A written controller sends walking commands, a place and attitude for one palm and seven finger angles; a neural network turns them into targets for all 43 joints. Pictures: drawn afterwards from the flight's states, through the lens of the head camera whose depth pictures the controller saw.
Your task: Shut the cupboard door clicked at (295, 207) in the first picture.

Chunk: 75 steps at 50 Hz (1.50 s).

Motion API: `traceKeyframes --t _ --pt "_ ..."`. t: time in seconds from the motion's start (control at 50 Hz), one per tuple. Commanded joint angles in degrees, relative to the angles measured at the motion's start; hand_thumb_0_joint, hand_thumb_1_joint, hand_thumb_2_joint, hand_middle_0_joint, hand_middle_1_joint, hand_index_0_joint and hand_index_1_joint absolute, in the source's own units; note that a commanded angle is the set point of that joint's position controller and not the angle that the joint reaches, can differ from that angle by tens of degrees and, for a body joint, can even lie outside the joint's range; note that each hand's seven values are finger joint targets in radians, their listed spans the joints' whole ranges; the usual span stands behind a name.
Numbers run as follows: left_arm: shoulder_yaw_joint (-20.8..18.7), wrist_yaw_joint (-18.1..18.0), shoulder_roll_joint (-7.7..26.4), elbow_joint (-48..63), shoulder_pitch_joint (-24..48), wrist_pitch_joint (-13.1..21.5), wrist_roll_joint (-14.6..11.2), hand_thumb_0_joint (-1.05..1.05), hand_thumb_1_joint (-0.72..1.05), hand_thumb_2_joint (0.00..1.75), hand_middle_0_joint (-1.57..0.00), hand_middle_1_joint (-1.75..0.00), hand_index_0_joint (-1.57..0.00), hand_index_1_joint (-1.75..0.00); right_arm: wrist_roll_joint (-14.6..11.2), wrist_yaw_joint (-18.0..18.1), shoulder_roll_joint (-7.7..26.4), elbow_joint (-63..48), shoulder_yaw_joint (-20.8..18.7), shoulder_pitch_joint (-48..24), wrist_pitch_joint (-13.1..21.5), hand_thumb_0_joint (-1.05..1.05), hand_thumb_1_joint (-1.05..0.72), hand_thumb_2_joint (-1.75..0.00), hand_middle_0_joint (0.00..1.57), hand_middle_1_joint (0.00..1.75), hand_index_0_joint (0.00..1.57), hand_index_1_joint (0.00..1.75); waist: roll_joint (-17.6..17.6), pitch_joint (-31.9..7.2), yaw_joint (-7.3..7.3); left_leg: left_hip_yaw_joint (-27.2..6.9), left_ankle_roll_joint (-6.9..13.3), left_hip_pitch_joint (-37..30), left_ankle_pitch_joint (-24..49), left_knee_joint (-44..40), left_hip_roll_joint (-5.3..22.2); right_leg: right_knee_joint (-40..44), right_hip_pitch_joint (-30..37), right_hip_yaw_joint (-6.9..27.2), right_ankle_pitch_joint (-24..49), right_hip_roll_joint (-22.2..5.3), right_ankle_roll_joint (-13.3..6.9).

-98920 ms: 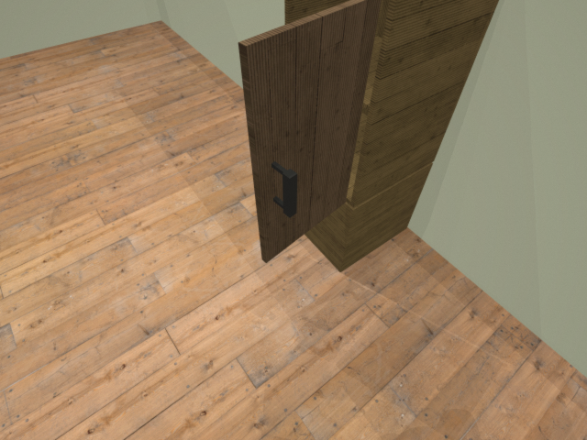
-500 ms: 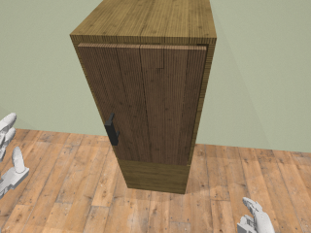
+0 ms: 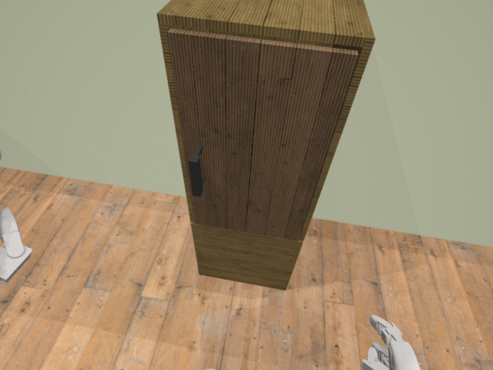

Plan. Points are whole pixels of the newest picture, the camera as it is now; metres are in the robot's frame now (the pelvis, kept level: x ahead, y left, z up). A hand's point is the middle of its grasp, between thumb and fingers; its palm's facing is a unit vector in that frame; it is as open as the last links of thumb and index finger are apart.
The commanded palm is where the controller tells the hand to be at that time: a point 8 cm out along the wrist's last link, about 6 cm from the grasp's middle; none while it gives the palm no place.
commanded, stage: step back with the hand held close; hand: left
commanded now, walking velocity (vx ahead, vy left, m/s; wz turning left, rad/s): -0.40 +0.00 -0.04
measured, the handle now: (198, 170) +0.56 +0.15 -0.05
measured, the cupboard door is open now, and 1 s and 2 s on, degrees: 0 0 0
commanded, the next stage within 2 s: stop stepping back and stand still in 0.54 s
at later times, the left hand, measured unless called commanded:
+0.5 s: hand out of the picture +0.15 +0.28 +0.19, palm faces +0.43 -0.81 -0.39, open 7.4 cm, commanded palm +0.09 +0.31 +0.19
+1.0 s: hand out of the picture +0.08 +0.28 +0.17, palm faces +0.44 -0.85 -0.29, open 7.4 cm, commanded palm +0.01 +0.31 +0.19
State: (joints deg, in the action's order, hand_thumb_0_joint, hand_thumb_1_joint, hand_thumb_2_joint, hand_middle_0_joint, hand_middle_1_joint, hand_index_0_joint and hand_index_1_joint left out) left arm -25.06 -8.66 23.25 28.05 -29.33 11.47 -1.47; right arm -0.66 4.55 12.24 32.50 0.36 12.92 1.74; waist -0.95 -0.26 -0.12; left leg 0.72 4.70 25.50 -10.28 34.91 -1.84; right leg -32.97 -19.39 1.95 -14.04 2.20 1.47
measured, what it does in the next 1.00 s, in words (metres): walks backwards: right foot, then left foot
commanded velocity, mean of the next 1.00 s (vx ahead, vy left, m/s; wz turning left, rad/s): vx -0.19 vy -0.01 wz -0.03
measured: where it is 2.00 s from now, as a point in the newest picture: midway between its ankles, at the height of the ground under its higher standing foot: outside the picture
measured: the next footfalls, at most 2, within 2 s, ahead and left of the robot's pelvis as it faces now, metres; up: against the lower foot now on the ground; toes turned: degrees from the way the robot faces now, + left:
right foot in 0.56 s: -0.16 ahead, -0.08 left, +0.00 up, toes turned -2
left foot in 0.86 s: -0.03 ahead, +0.11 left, +0.00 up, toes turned -5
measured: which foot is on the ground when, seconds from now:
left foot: down 0.00-0.74, up 0.76-0.84, down 0.86-1.00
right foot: down 0.00-0.28, up 0.30-0.54, down 0.56-1.00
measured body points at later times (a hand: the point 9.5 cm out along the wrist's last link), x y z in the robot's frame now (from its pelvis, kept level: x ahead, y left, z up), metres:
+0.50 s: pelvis -0.07 +0.01 +0.01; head -0.05 +0.06 +0.46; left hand +0.12 +0.32 +0.21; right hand +0.10 -0.22 -0.06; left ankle +0.06 +0.08 -0.72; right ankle -0.18 -0.13 -0.70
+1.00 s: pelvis -0.16 +0.02 +0.00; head -0.18 +0.05 +0.45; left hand +0.05 +0.32 +0.19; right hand -0.07 -0.24 -0.08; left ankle -0.05 +0.11 -0.72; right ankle -0.21 -0.11 -0.72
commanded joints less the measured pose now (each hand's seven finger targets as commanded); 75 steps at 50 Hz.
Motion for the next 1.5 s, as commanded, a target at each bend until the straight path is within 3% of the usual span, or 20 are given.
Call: traceKeyframes --t 0.0,0.12,0.2,0.26,0.32,0.42,0.48,0.58,0.66,0.72,0.74,0.84,0.92,1.02,1.06,1.16,1.24,1.32,1.44,1.48 --pt "-6.93 -0.85 10.39 12.25 3.74 4.16 0.04 0.0 0.9 0.9 -0.2 -0.3 -0.2 -0.3 0.48 0.45 9.14 -8.38 -3.7 -5.89 3.49 0.0 -0.9 -0.9 0.2 0.3 0.2 0.3 -4.9 -4.3 0.53 -11.55 1.12 16.41 -30.51 -15.94 10.7 -1.9 15.16 4.81 -3.58 -1.5 -2.47" --pt "-5.39 -2.44 11.59 11.94 4.85 4.5 -0.65 0.0 0.9 0.9 -0.2 -0.3 -0.2 -0.3 0.63 -0.97 6.49 -5.61 -3.79 -4.39 2.67 0.0 -0.9 -0.9 0.2 0.3 0.2 0.3 10.17 -5.21 1.68 -3.02 -4.53 -5.21 -11.78 12.27 2.21 16.7 -10.67 18.84 -8.2 -18.14 -10.47" --pt "-7.47 -2.94 13.38 14.23 3.32 5.27 -0.72 0.0 0.9 0.9 -0.2 -0.3 -0.2 -0.3 0.62 -0.13 7.26 -5.97 -3.39 -5.54 2.63 0.0 -0.9 -0.9 0.2 0.3 0.2 0.3 -0.3 -4.16 1.65 -8.07 -2.19 -3.08 -9.33 -5.82 6.16 7.94 -7.04 7.85 -4.71 -8.2 -4.68" --pt "-10.87 -2.34 14.2 14.32 1.28 6.91 -0.35 0.0 0.9 0.9 -0.2 -0.3 -0.2 -0.3 0.51 0.91 9.11 -7.23 -4.21 -7.72 4.78 0.0 -0.9 -0.9 0.2 0.3 0.2 0.3 -15.85 -6.53 0.38 -22.74 3.41 18.3 -34.52 -27.43 20.28 -15.98 14.66 -0.58 -6.08 3.71 -0.31" --pt "-9.73 -1.38 12.07 16.05 3.01 6.72 -0.67 0.0 0.9 0.9 -0.2 -0.3 -0.2 -0.3 1.6 0.03 7.87 -5.61 -4.89 -6.01 6.27 0.0 -0.9 -0.9 0.2 0.3 0.2 0.3 -9.21 -7.67 0.27 -18.84 3.79 10.02 -21.23 -22.31 20.21 -21.58 8.51 1.08 -10.35 2.55 -0.81" --pt "-4.37 -0.46 9.24 14.64 1.59 6.23 -2.32 0.0 0.9 0.9 -0.2 -0.3 -0.2 -0.3 1.67 -0.96 7.14 -2.97 -3.47 -5.06 8.06 0.0 -0.9 -0.9 0.2 0.3 0.2 0.3 -10.8 -7.94 0.38 -14.02 -0.11 -6.37 -11.55 -21.95 16.51 -1.43 3.06 -2.31 -14.26 2.39 -1.31" --pt "-4.37 0.22 10.53 15.56 3.39 7.1 -2.37 0.0 0.9 0.9 -0.2 -0.3 -0.2 -0.3 2.23 -0.93 6.94 -1.15 -3.34 -4.21 7.62 0.0 -0.9 -0.9 0.2 0.3 0.2 0.3 -11.22 -12.1 0.41 -10.51 -2.89 -14.74 5.17 -17.22 14.82 12.78 5.11 -1.6 -6.03 0.73 -2.47" --pt "-8.21 0.82 14.29 19.51 3.05 7.78 -3.15 0.0 0.9 0.9 -0.2 -0.3 -0.2 -0.3 1.63 -0.84 5.99 -2.75 -3.94 -5.62 6.69 0.0 -0.9 -0.9 0.2 0.3 0.2 0.3 -5.84 -21.37 0.32 -3.17 -4.87 -24.25 19.05 -11.25 10.18 10.24 4.23 -2.37 4.69 -0.47 -2.79" --pt "-14.57 0.61 18.58 16.39 -10.17 5.73 -5.1 0.0 0.9 0.9 -0.2 -0.3 -0.2 -0.3 0.73 -0.48 6.09 -6.87 -3.67 -7.26 4.97 0.0 -0.9 -0.9 0.2 0.3 0.2 0.3 -4.9 -14.77 0.5 -0.64 -6.3 -19.61 -7.8 -8.37 6.58 14.08 -2.61 -2.03 -14.56 -3.25 -5.04" --pt "-11.65 -1.17 15.97 13.45 -7.32 2.95 -4.35 0.0 0.9 0.9 -0.2 -0.3 -0.2 -0.3 1.22 0.48 5.47 -5.46 -2.97 -5.35 2.86 0.0 -0.9 -0.9 0.2 0.3 0.2 0.3 5.18 -0.52 2.1 -3.41 -7.75 -16.3 -9.35 17.47 2.93 24.45 -23.9 13.72 -31.77 -17.05 -12.89" --pt "-9.93 -1.76 14.37 11.32 -3.77 1.73 -3.52 0.0 0.9 0.9 -0.2 -0.3 -0.2 -0.3 1.28 0.53 5.28 -4.66 -2.53 -4.51 2.36 0.0 -0.9 -0.9 0.2 0.3 0.2 0.3 8.43 2.6 2.29 -5.02 -7.06 -9.46 -8.37 20.04 3.69 24.07 -20.87 14.06 -29.6 -18.36 -13.13" --pt "-1.17 -2.28 9.77 2.12 17.12 1.3 -0.92 0.0 0.9 0.9 -0.2 -0.3 -0.2 -0.3 -0.2 2.32 8.77 -3.17 -2.47 -3.79 6.3 0.0 -0.9 -0.9 0.2 0.3 0.2 0.3 -2.09 10.96 2.67 -9.61 -3.15 -4.69 -11.52 -8.21 6.3 10.95 -7.64 0.17 -14.37 -5.19 -3.22" --pt "-2.87 -1.53 10.73 13.93 10.84 3.76 -1.16 0.0 0.9 0.9 -0.2 -0.3 -0.2 -0.3 0.18 1.41 7.38 -4.08 -1.9 -4.84 9.06 0.0 -0.9 -0.9 0.2 0.3 0.2 0.3 -15.16 0.8 1.35 -24.39 -2.35 -1.94 -33.23 -29.68 11.1 -2.49 6.52 -1.92 -11.18 1.75 -0.96" --pt "-8.35 -1.62 13.25 19.56 -5.24 4.44 -1.53 0.0 0.9 0.9 -0.2 -0.3 -0.2 -0.3 1.45 -0.61 5.83 -4.47 -1.82 -4.09 9.56 0.0 -0.9 -0.9 0.2 0.3 0.2 0.3 -12.83 -9.01 0.53 -10.08 -4.08 -2.74 -18.56 -21.75 6.96 9.77 17.4 -2.54 -6.08 0.49 -2.92" --pt "-11.28 -1.93 14.94 14.57 -10.8 3.66 -2.21 0.0 0.9 0.9 -0.2 -0.3 -0.2 -0.3 1.38 -0.91 6.0 -4.34 -2.35 -3.73 8.63 0.0 -0.9 -0.9 0.2 0.3 0.2 0.3 -6.05 -9.81 0.49 -5.83 -5.31 -4.05 -14.77 -14.74 4.43 12.96 14.81 -1.21 -10.34 -1.77 -4.43" --pt "-7.54 -2.7 11.04 8.39 -0.62 1.68 -2.87 0.0 0.9 0.9 -0.2 -0.3 -0.2 -0.3 1.0 -0.13 6.45 -2.47 -2.73 -2.53 5.22 0.0 -0.9 -0.9 0.2 0.3 0.2 0.3 4.29 -0.68 2.26 -3.54 -5.31 -7.42 -6.39 7.3 2.89 20.77 -3.78 14.14 -19.93 -13.89 -10.95" --pt "-1.91 -1.91 9.05 3.52 10.32 1.08 -1.39 0.0 0.9 0.9 -0.2 -0.3 -0.2 -0.3 0.14 0.7 7.47 -2.5 -2.52 -3.82 5.93 0.0 -0.9 -0.9 0.2 0.3 0.2 0.3 4.2 5.44 2.54 -5.48 -3.06 -11.64 -8.07 -4.18 4.66 13.2 -6.63 5.41 -15.68 -7.26 -5.56" --pt "-1.19 -1.23 8.91 8.67 14.17 2.13 -0.75 0.0 0.9 0.9 -0.2 -0.3 -0.2 -0.3 0.28 1.2 6.87 -3.42 -1.29 -5.83 7.61 0.0 -0.9 -0.9 0.2 0.3 0.2 0.3 -11.45 5.08 1.5 -26.24 -0.82 -3.13 -34.51 -29.9 13.6 -4.19 2.22 -0.91 -9.56 1.08 -0.76" --pt "-5.64 -1.55 10.71 14.67 0.3 3.35 -0.68 0.0 0.9 0.9 -0.2 -0.3 -0.2 -0.3 1.08 -0.38 5.26 -4.75 -1.47 -5.12 8.55 0.0 -0.9 -0.9 0.2 0.3 0.2 0.3 -9.95 -6.12 0.24 -10.32 -3.44 -4.76 -17.59 -21.42 7.63 11.36 15.37 -0.32 -3.23 -0.81 -2.86" --pt "-6.51 -1.51 10.21 11.5 -4.76 2.76 -1.63 0.0 0.9 0.9 -0.2 -0.3 -0.2 -0.3 0.82 -0.99 4.95 -4.86 -1.7 -4.46 7.43 0.0 -0.9 -0.9 0.2 0.3 0.2 0.3 -2.29 -6.57 0.43 -6.59 -4.63 -5.57 -10.64 -13.9 4.88 15.72 13.3 4.04 -5.49 -3.83 -4.33"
